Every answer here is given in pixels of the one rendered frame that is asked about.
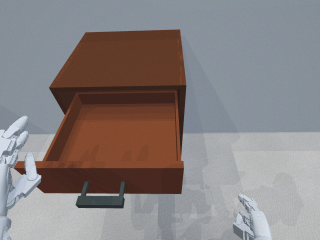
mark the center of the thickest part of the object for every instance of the right robot hand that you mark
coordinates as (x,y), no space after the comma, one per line
(255,224)

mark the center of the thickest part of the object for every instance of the left robot forearm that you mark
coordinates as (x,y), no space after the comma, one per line
(5,224)

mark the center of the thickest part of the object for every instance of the left robot hand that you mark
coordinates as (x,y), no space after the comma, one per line
(11,142)

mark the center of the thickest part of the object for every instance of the cabinet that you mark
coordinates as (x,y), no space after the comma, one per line
(124,61)

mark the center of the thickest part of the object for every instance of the drawer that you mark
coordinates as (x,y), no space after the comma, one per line
(106,138)

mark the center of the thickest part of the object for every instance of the handle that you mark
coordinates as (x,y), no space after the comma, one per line
(109,202)

